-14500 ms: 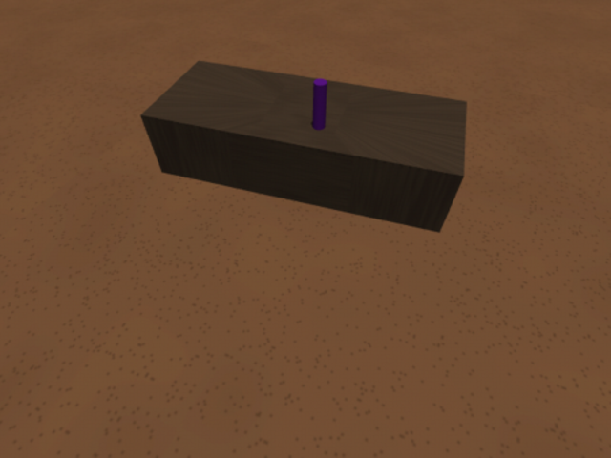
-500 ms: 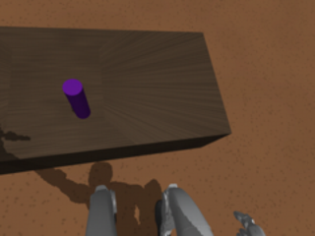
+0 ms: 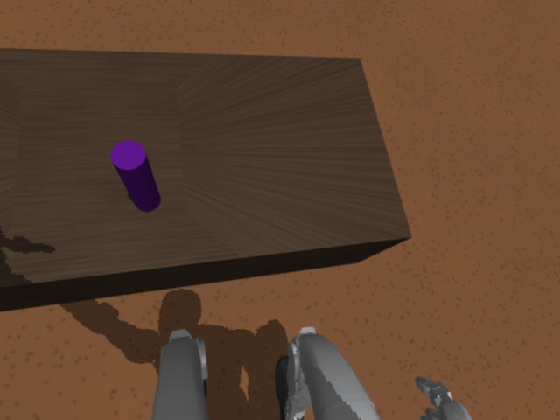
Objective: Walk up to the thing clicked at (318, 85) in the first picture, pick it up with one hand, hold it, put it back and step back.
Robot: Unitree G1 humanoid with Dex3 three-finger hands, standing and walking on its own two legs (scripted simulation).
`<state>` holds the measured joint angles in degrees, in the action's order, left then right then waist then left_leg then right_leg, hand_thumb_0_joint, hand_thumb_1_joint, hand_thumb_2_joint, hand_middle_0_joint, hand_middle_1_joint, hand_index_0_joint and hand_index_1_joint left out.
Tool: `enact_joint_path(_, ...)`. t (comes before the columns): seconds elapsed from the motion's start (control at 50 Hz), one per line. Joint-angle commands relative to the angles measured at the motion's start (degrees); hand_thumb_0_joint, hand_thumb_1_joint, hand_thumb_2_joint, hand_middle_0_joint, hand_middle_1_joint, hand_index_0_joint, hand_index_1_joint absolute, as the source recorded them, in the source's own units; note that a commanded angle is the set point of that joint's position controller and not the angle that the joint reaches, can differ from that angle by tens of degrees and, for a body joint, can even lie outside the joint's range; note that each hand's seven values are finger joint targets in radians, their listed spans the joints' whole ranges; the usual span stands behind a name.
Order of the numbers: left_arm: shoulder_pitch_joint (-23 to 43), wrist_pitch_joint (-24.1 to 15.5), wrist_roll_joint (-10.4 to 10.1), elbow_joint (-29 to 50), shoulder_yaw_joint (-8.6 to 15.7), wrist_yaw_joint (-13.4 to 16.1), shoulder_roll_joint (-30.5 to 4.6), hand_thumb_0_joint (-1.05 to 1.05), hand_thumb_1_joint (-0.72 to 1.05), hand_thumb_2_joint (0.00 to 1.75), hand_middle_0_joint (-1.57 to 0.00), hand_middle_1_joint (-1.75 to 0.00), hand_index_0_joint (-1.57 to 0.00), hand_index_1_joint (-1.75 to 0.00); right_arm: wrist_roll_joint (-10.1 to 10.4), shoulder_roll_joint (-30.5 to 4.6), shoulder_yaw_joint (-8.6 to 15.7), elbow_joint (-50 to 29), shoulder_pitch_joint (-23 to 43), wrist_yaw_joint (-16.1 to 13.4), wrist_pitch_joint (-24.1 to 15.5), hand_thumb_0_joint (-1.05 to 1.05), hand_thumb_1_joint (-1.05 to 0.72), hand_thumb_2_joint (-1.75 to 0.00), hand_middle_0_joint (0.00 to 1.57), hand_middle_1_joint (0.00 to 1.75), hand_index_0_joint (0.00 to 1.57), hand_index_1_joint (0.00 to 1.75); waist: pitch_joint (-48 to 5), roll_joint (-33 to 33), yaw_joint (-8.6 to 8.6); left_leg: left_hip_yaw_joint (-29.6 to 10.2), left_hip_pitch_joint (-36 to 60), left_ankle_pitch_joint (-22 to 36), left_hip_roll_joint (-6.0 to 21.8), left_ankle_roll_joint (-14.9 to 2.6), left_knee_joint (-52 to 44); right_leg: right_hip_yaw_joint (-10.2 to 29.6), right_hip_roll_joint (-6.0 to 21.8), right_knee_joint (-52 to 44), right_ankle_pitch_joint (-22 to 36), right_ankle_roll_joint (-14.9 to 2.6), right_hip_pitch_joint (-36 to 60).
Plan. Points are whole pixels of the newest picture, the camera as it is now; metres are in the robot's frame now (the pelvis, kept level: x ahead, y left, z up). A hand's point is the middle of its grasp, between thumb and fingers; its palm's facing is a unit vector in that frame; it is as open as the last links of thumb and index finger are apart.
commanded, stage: go down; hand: left
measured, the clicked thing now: (139, 180) +0.52 +0.20 -0.22
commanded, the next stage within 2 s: approach in 0.96 s
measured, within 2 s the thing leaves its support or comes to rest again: neither
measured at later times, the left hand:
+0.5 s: hand out of the picture +0.44 +0.40 +0.06, palm faces +0.21 -0.98 +0.01, open 17.3 cm
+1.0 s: hand out of the picture +0.45 +0.40 +0.06, palm faces +0.21 -0.98 +0.02, open 17.2 cm
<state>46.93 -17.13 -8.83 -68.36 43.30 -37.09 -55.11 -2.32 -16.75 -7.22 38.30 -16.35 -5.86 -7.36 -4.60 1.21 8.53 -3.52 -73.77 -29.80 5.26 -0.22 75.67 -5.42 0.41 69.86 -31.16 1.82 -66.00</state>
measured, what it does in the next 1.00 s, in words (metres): stands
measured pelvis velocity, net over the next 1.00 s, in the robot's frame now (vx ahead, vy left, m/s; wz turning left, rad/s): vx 0.00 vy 0.00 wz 0.00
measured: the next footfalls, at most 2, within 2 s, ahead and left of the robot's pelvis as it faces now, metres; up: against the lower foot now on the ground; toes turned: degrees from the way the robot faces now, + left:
none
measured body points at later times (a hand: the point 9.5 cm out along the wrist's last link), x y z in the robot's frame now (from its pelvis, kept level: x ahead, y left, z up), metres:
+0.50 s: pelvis +0.00 +0.00 +0.00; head +0.18 +0.07 +0.41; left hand +0.43 +0.46 +0.07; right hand +0.07 -0.27 -0.09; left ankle +0.04 +0.11 -0.61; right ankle +0.01 -0.15 -0.61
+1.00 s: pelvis +0.00 +0.00 +0.00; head +0.19 +0.07 +0.40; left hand +0.43 +0.46 +0.07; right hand +0.07 -0.27 -0.09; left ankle +0.04 +0.11 -0.61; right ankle +0.01 -0.15 -0.61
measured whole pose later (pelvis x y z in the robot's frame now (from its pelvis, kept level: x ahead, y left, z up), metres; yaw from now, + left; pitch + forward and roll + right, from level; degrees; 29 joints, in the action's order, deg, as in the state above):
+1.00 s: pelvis +0.00 +0.00 +0.00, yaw +0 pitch +28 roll -7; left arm 48.0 -17.3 -8.5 -68.7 43.5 -36.5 -55.3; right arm -2.5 -16.7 -7.3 38.1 -16.0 -5.6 -7.2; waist -4.6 1.2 8.6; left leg -3.6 -74.7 -30.1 5.1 -0.3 76.3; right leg -5.3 0.4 70.4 -31.4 1.9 -66.9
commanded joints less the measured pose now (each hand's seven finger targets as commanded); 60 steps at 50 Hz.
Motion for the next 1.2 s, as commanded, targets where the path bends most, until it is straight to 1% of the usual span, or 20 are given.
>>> enact_joint_path(0.0,14.9,-3.3,-2.0,10.8,1.2,0.3,-21.9,0.00,-0.45,0.07,-0.05,-0.05,-0.04,-0.05,0.2,-12.3,4.3,-1.8,-10.4,-1.3,-1.1,0.00,-0.90,-0.90,0.20,0.30,0.20,0.30,-30.2,-15.7,-1.28,-2.6,34.3,24.9,-2.2,-0.33,-8.0,1.4,-2.0,-7.9,16.9,-3.23,4.4)
enact_joint_path(0.06,15.8,-3.8,-2.0,12.5,2.1,0.2,-23.9,0.00,-0.48,0.05,-0.05,-0.05,-0.05,-0.05,0.1,-12.6,4.5,-1.8,-10.2,-1.2,-1.1,0.00,-0.90,-0.90,0.20,0.30,0.20,0.30,-30.8,-17.9,-2.38,-2.7,35.2,24.4,-2.2,-0.07,-8.3,1.5,-1.9,-7.5,15.6,-3.42,3.5)
enact_joint_path(0.08,15.3,-3.7,-2.1,11.1,1.5,-0.1,-22.1,0.00,-0.47,0.06,-0.05,-0.05,-0.05,-0.05,0.2,-12.6,4.6,-1.6,-10.0,-1.3,-1.1,0.00,-0.90,-0.90,0.20,0.30,0.20,0.30,-30.6,-17.5,-1.50,-3.1,36.0,23.9,-1.9,0.07,-8.4,1.1,-2.0,-7.3,14.7,-3.41,2.1)
enact_joint_path(0.16,17.1,-4.2,-2.1,13.4,2.8,0.4,-24.8,0.00,-0.48,0.05,-0.05,-0.06,-0.05,-0.05,0.2,-12.6,4.4,-1.6,-10.1,-1.4,-1.2,0.00,-0.90,-0.90,0.20,0.30,0.20,0.30,-31.5,-19.0,-1.98,-3.0,35.5,22.8,-2.0,0.16,-8.6,1.3,-1.9,-7.0,14.5,-3.48,3.1)
enact_joint_path(0.2,16.4,-3.7,-2.1,12.8,1.7,0.3,-22.9,0.00,-0.48,0.06,-0.05,-0.06,-0.05,-0.06,0.3,-12.4,4.4,-2.2,-9.9,-1.3,-1.2,0.00,-0.90,-0.90,0.20,0.30,0.20,0.30,-32.0,-17.0,-1.46,-2.6,35.0,22.0,-2.2,-0.30,-8.6,1.6,-1.9,-7.5,14.9,-3.33,4.9)
enact_joint_path(0.22,16.6,-3.6,-1.9,13.3,2.3,0.6,-24.2,0.00,-0.49,0.06,-0.05,-0.06,-0.05,-0.06,0.4,-12.6,4.6,-2.0,-10.1,-1.3,-1.1,0.00,-0.90,-0.90,0.20,0.30,0.20,0.30,-31.8,-17.1,-2.00,-2.5,34.8,21.5,-2.3,-0.25,-8.9,1.7,-2.0,-7.8,14.7,-3.37,5.3)
enact_joint_path(0.26,15.2,-3.1,-1.7,10.4,1.5,0.4,-23.0,0.00,-0.50,0.05,-0.05,-0.06,-0.05,-0.06,0.3,-12.4,4.4,-2.0,-9.8,-1.4,-1.0,0.00,-0.90,-0.90,0.20,0.30,0.20,0.30,-29.7,-16.6,-1.59,-2.3,33.1,19.9,-2.4,-0.33,-8.9,1.8,-2.0,-8.2,13.9,-3.37,4.7)
enact_joint_path(0.28,14.8,-3.1,-2.0,10.0,1.1,0.3,-21.5,0.00,-0.51,0.06,-0.05,-0.06,-0.05,-0.06,0.3,-12.5,4.4,-1.8,-10.2,-1.4,-1.1,0.00,-0.90,-0.90,0.20,0.30,0.20,0.30,-29.9,-15.6,-1.02,-2.7,33.7,22.2,-2.2,-0.31,-8.5,1.4,-2.1,-7.8,15.1,-3.34,4.1)
enact_joint_path(0.34,15.1,-3.7,-1.8,11.9,2.8,0.5,-24.7,0.00,-0.48,0.05,-0.05,-0.05,-0.05,-0.05,0.2,-12.4,4.4,-1.8,-10.2,-1.3,-1.1,0.00,-0.90,-0.90,0.20,0.30,0.20,0.30,-31.0,-17.6,-2.33,-2.7,34.1,23.2,-2.2,-0.13,-8.1,1.5,-1.9,-7.2,15.1,-3.42,4.2)
enact_joint_path(0.4,15.3,-3.6,-2.1,12.7,2.3,0.2,-23.4,0.00,-0.47,0.06,-0.05,-0.05,-0.05,-0.05,0.3,-12.6,4.6,-1.9,-10.4,-1.2,-1.1,0.00,-0.90,-0.90,0.20,0.30,0.20,0.30,-32.6,-17.8,-1.84,-3.2,37.0,26.0,-2.0,0.11,-8.3,1.0,-2.0,-7.3,16.4,-3.48,4.0)
enact_joint_path(0.44,15.2,-3.6,-2.0,12.6,0.6,0.1,-21.0,0.00,-0.48,0.06,-0.05,-0.05,-0.05,-0.05,0.3,-12.7,4.9,-1.9,-10.2,-1.2,-1.1,0.00,-0.90,-0.90,0.20,0.30,0.20,0.30,-31.0,-18.4,-1.78,-3.4,37.7,25.5,-1.9,0.50,-9.1,0.8,-2.1,-7.2,15.1,-3.68,2.2)
enact_joint_path(0.5,15.4,-3.7,-2.3,12.4,1.9,0.6,-23.1,0.00,-0.48,0.06,-0.04,-0.05,-0.05,-0.05,0.5,-12.7,4.8,-1.5,-10.1,-1.4,-1.2,0.00,-0.90,-0.90,0.20,0.30,0.20,0.30,-29.9,-17.5,-2.05,-3.2,35.7,22.1,-1.9,0.31,-9.0,1.1,-2.2,-7.5,13.4,-3.49,2.2)
enact_joint_path(0.54,16.4,-4.1,-2.4,13.9,2.4,0.5,-23.7,0.00,-0.45,0.06,-0.04,-0.05,-0.04,-0.05,0.3,-12.5,4.6,-1.3,-10.5,-1.3,-1.2,0.00,-0.90,-0.90,0.20,0.30,0.20,0.30,-31.4,-18.1,-1.84,-3.3,36.1,23.9,-2.0,0.24,-8.6,1.1,-2.0,-7.3,14.8,-3.46,3.2)
enact_joint_path(0.58,14.2,-3.7,-2.2,10.9,1.5,0.4,-21.7,0.00,-0.47,0.06,-0.05,-0.06,-0.05,-0.05,0.4,-12.3,4.5,-1.4,-10.1,-1.4,-1.2,0.00,-0.90,-0.90,0.20,0.30,0.20,0.30,-30.0,-16.5,-1.82,-3.1,35.5,24.3,-2.1,0.04,-8.5,1.1,-2.1,-7.5,15.3,-3.43,3.2)
enact_joint_path(0.8,16.2,-3.9,-2.2,11.7,1.9,0.4,-22.7,0.00,-0.48,0.07,-0.04,-0.06,-0.04,-0.06,0.1,-12.7,4.4,-1.1,-10.7,-1.1,-1.1,0.00,-0.90,-0.90,0.20,0.30,0.20,0.30,-32.1,-18.3,-1.47,-3.9,37.6,28.4,-1.7,0.48,-7.9,0.7,-2.0,-6.3,16.6,-3.49,1.6)
enact_joint_path(0.9,17.8,-4.0,-1.6,12.9,2.3,0.9,-24.5,0.00,-0.47,0.07,-0.04,-0.06,-0.04,-0.06,0.1,-12.6,4.5,-1.6,-10.1,-1.0,-0.8,0.00,-0.90,-0.90,0.20,0.30,0.20,0.30,-30.8,-18.2,-2.18,-3.4,35.4,23.1,-2.0,0.27,-8.4,1.2,-2.0,-6.6,13.8,-3.60,1.6)
enact_joint_path(0.94,17.2,-3.9,-1.8,11.9,2.9,0.9,-24.2,0.00,-0.47,0.06,-0.04,-0.06,-0.05,-0.06,0.2,-12.9,4.6,-1.7,-10.2,-0.9,-0.7,0.00,-0.90,-0.90,0.20,0.30,0.20,0.30,-31.0,-18.9,-2.33,-4.3,36.5,22.4,-1.6,0.62,-9.0,0.8,-2.1,-6.3,12.4,-3.69,0.2)
enact_joint_path(0.98,16.4,-3.8,-1.8,12.2,2.9,0.7,-24.4,0.00,-0.46,0.06,-0.04,-0.06,-0.05,-0.05,0.1,-12.8,4.4,-1.8,-10.3,-0.9,-0.6,0.00,-0.90,-0.90,0.20,0.30,0.20,0.30,-32.5,-19.1,-2.02,-3.8,37.2,25.3,-1.8,0.47,-8.3,0.8,-2.0,-6.4,14.9,-3.53,1.7)
enact_joint_path(1.06,15.4,-3.2,-2.1,11.3,2.4,0.4,-23.3,0.00,-0.58,0.00,-0.05,-0.04,-0.07,-0.03,0.3,-12.4,4.3,-2.2,-10.2,-1.1,-0.7,0.00,-0.86,-0.89,0.20,0.30,0.20,0.30,-31.4,-15.5,-1.36,-2.2,32.8,23.1,-2.3,-0.58,-7.6,2.0,-1.9,-7.6,16.5,-3.00,6.0)
enact_joint_path(1.18,13.2,-4.1,-2.8,6.9,-0.6,0.8,-16.9,0.00,-0.61,0.00,-0.05,-0.05,-0.06,-0.04,0.6,-12.1,4.4,-2.2,-9.8,-0.7,-1.0,0.00,-0.87,-0.89,0.20,0.30,0.20,0.30,-26.5,-12.1,-0.22,-2.4,27.5,20.3,-2.3,-0.85,-5.7,1.9,-2.0,-6.2,14.8,-3.15,1.5)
